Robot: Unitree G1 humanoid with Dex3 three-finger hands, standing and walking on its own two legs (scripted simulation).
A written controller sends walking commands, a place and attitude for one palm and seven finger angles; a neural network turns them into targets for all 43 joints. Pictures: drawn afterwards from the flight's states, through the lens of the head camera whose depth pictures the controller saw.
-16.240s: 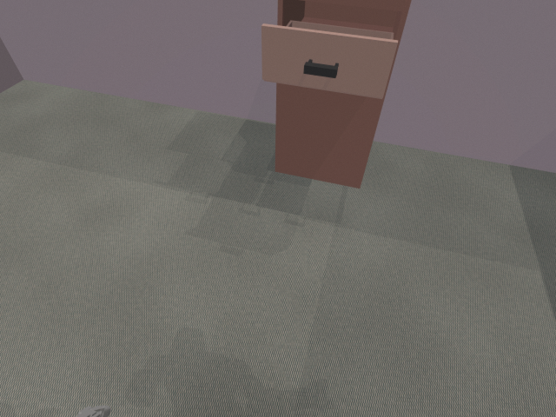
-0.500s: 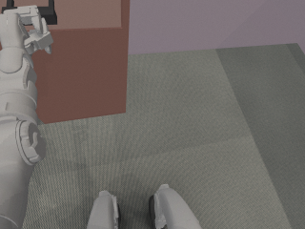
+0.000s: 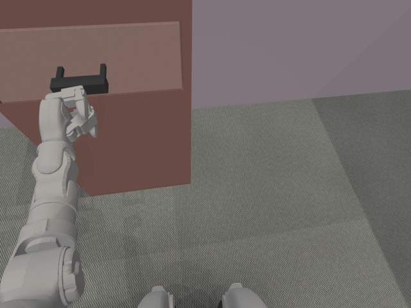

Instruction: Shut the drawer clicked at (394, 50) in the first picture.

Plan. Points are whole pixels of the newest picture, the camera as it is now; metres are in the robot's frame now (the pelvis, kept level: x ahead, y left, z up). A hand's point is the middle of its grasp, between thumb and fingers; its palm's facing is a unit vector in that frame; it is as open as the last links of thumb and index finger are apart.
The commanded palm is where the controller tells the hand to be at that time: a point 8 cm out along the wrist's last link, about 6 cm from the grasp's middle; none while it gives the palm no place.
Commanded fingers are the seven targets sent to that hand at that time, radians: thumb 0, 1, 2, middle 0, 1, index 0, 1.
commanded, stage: draw the hand back to the body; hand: left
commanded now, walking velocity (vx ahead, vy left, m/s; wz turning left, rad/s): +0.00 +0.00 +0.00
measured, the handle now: (81, 77) +0.58 +0.24 +0.05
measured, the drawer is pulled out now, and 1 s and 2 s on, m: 0.00 0.00 0.00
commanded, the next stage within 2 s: step back with the hand held close in 1.20 s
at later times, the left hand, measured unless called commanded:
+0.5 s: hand (31, 189) +0.29 +0.22 +0.14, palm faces +0.26 -0.93 -0.24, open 3.3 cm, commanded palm +0.25 +0.26 +0.16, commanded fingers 0.00 0.90 0.90 -1.40 -1.60 -1.40 -1.60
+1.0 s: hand out of the picture +0.17 +0.23 +0.21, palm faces +0.42 -0.82 -0.38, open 3.3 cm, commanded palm +0.11 +0.27 +0.23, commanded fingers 0.00 0.90 0.90 -1.40 -1.60 -1.40 -1.60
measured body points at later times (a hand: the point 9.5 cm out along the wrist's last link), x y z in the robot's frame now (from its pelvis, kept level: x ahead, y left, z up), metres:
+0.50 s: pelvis +0.00 -0.01 +0.04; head +0.01 -0.02 +0.49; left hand +0.27 +0.27 +0.15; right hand +0.19 -0.24 -0.04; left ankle -0.02 +0.10 -0.68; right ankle -0.02 -0.12 -0.68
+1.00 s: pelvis +0.00 -0.02 +0.06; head -0.03 -0.05 +0.51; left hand +0.15 +0.27 +0.23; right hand +0.19 -0.23 -0.03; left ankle -0.02 +0.10 -0.68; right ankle -0.02 -0.12 -0.68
